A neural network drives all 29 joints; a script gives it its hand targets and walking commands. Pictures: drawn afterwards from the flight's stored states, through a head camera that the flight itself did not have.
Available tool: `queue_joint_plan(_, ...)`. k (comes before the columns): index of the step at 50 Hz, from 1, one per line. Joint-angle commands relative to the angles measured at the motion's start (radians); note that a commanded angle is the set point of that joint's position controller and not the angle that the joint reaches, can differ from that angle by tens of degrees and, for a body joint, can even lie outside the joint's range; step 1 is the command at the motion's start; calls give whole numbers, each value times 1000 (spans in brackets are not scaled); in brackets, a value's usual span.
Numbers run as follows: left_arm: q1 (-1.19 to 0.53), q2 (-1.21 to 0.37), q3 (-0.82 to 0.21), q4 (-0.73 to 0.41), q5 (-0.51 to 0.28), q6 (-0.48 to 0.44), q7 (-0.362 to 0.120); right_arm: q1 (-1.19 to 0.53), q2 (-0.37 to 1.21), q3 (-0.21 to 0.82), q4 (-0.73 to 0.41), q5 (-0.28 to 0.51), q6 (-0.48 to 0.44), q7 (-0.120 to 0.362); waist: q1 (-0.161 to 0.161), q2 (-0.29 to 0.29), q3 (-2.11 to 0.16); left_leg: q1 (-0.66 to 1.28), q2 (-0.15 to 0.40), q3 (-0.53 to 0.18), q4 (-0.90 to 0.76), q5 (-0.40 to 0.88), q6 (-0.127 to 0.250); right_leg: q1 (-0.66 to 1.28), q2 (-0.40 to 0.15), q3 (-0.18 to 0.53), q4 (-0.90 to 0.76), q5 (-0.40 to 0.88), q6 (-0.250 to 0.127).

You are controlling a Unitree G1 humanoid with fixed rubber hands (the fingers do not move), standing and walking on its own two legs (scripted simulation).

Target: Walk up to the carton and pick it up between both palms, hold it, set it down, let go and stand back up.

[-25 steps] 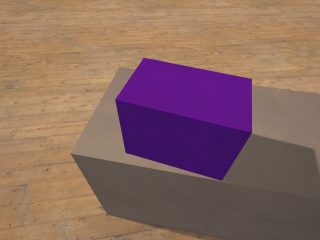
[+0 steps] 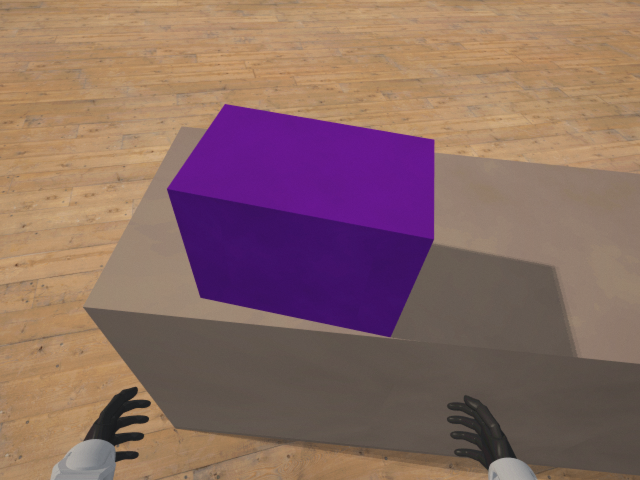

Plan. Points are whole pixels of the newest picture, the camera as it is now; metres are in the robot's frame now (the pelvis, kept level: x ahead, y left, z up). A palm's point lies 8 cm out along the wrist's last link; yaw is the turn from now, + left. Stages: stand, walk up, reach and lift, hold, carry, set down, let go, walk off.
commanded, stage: reach and lift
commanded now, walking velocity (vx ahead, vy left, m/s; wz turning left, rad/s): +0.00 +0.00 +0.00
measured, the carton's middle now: (309, 223) +0.47 +0.01 +0.03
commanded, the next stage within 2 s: none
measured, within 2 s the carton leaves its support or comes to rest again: neither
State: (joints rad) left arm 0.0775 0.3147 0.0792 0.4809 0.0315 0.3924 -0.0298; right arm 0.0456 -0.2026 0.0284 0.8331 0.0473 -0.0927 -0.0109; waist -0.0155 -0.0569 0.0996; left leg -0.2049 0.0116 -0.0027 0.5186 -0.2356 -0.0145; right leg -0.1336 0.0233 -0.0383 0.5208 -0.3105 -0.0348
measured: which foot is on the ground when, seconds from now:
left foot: down 0.00-1.00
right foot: down 0.00-1.00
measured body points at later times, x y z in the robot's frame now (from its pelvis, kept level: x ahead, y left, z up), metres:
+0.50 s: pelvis +0.02 +0.02 +0.01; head +0.02 +0.03 +0.46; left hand +0.19 +0.31 -0.06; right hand +0.18 -0.20 -0.07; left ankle +0.03 +0.13 -0.73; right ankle -0.01 -0.09 -0.73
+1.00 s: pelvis +0.01 +0.03 +0.01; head +0.01 +0.05 +0.46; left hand +0.19 +0.31 -0.02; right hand +0.18 -0.21 -0.03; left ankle +0.03 +0.13 -0.73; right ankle -0.01 -0.09 -0.73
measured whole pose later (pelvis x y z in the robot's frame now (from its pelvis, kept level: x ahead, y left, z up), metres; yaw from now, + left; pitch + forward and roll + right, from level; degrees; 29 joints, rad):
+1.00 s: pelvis +0.01 +0.03 +0.01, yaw -3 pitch -5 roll -1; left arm 0.29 0.46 0.00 0.40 -0.30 -0.12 -0.12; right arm 0.31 -0.15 -0.05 0.37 0.19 -0.12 -0.08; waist 0.05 -0.02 0.07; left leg -0.11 0.00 0.06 0.40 -0.20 0.02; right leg -0.04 0.01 0.02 0.35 -0.23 0.00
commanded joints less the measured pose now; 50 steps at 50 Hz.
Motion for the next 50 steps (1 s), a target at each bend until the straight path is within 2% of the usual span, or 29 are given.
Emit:
queue_joint_plan(1,-20,191,110,20,2,-10,-6,-72,-61,-30,-258,-24,43,-29,108,36,-3,54,-51,114,-132,91,-2,-6,-35,24,-189,101,57)
queue_joint_plan(3,-85,202,113,-13,-13,-38,-7,-70,-36,-37,-331,-26,69,-22,104,61,-11,69,-46,124,-140,60,1,-38,-46,42,-209,40,54)
queue_joint_plan(6,-153,212,107,-74,-45,-86,-8,-49,-12,-52,-391,-36,81,-19,71,81,-67,88,-36,125,-134,26,6,-72,-64,71,-205,29,57)
queue_joint_plan(10,-134,226,96,-113,-93,-162,-20,16,2,-64,-405,-32,51,-42,39,86,-145,121,-23,112,-122,52,7,-66,-68,73,-183,104,64)
queue_joint_plan(13,-57,225,86,-102,-119,-214,-35,74,-10,-69,-384,-20,15,-60,30,79,-168,171,-23,101,-122,139,-3,-43,-54,55,-186,189,70)
queue_joint_plan(16,33,215,81,-83,-136,-263,-52,113,-39,-78,-360,-6,-25,-70,33,71,-171,224,-26,90,-117,272,-20,-23,-30,34,-200,254,71)
queue_joint_plan(18,59,211,73,-81,-147,-292,-59,113,-54,-88,-355,-3,-50,-70,35,70,-161,245,-24,84,-117,320,-25,-31,-14,24,-214,242,63)
queue_joint_plan(22,65,207,46,-98,-177,-342,-57,91,-63,-107,-380,1,-86,-60,46,83,-133,240,-10,72,-131,331,-28,-57,6,15,-238,161,35)
queue_joint_plan(26,73,211,25,-121,-201,-388,-47,91,-70,-111,-404,27,-106,-43,58,116,-131,231,0,57,-144,341,-37,-51,9,16,-244,138,12)
queue_joint_plan(28,86,213,20,-135,-209,-407,-44,107,-75,-109,-410,48,-111,-36,62,131,-136,241,1,49,-145,366,-42,-45,9,21,-249,145,4)
queue_joint_plan(29,94,223,37,-150,-212,-412,-44,114,-71,-115,-448,63,-111,-38,74,95,-134,249,-1,53,-133,385,-32,-34,3,35,-250,187,14)
queue_joint_plan(30,113,225,38,-155,-216,-417,-48,136,-72,-117,-461,74,-111,-40,69,83,-150,266,-2,48,-134,406,-33,-24,2,40,-249,230,19)
queue_joint_plan(32,114,228,31,-192,-223,-433,-48,144,-87,-120,-477,101,-117,-35,76,128,-164,279,-5,44,-132,453,-45,-22,6,42,-247,250,11)
queue_joint_plan(33,131,221,30,-185,-219,-435,-49,160,-96,-119,-453,106,-111,-32,75,149,-140,286,-4,40,-134,447,-47,-38,4,45,-256,232,3)
queue_joint_plan(35,134,225,23,-187,-232,-445,-57,184,-89,-115,-472,111,-99,-37,55,128,-124,297,-4,35,-139,427,-39,-42,-3,54,-267,232,7)
queue_joint_plan(36,145,223,20,-200,-240,-454,-60,187,-99,-119,-502,115,-102,-38,63,121,-137,298,0,35,-143,422,-38,-32,3,51,-266,225,7)
queue_joint_plan(37,150,228,21,-205,-241,-462,-61,205,-85,-116,-492,127,-100,-39,67,144,-131,289,3,33,-148,415,-41,-20,0,57,-265,208,0)
queue_joint_plan(39,131,233,7,-213,-256,-479,-61,187,-87,-128,-507,126,-97,-41,55,164,-107,265,4,30,-156,367,-39,-33,-5,63,-271,162,-5)
queue_joint_plan(40,115,251,8,-233,-268,-495,-64,180,-82,-124,-553,131,-99,-44,60,156,-105,250,3,32,-156,347,-34,-32,-10,65,-272,159,-4)
queue_joint_plan(43,162,279,12,-217,-296,-526,-81,228,-73,-125,-573,132,-88,-61,48,111,-104,254,5,26,-149,341,-28,-31,-11,69,-271,179,4)
queue_joint_plan(46,125,306,9,-203,-319,-552,-87,189,-62,-119,-608,150,-79,-69,67,127,-82,207,7,25,-159,268,-23,-25,-15,73,-262,111,-1)
queue_joint_plan(49,90,323,-15,-202,-368,-570,-88,149,-68,-144,-671,137,-66,-77,58,112,-75,162,17,14,-164,190,-16,-48,-19,77,-253,46,-6)
queue_joint_plan(50,74,317,-34,-233,-385,-583,-85,138,-66,-157,-713,134,-69,-80,54,123,-88,154,23,12,-161,177,-18,-44,-19,77,-241,45,-6)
